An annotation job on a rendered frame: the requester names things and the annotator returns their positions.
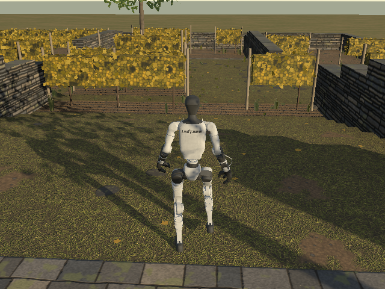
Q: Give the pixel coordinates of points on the left robot thigh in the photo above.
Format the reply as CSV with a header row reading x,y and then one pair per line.
x,y
177,186

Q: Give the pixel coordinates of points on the right robot hand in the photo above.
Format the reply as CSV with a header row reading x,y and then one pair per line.
x,y
227,175

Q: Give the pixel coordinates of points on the left robot hand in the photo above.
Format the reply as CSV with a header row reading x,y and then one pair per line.
x,y
166,164

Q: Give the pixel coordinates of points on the left robot forearm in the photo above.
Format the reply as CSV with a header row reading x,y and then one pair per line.
x,y
162,156

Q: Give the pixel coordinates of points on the robot left upper arm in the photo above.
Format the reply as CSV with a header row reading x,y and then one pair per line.
x,y
174,126

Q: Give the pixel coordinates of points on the robot head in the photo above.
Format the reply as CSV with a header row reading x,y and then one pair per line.
x,y
192,104

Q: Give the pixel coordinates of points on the robot right upper arm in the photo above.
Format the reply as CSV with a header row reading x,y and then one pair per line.
x,y
211,127

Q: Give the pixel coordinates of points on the right robot forearm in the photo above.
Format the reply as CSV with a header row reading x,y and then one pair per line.
x,y
222,161

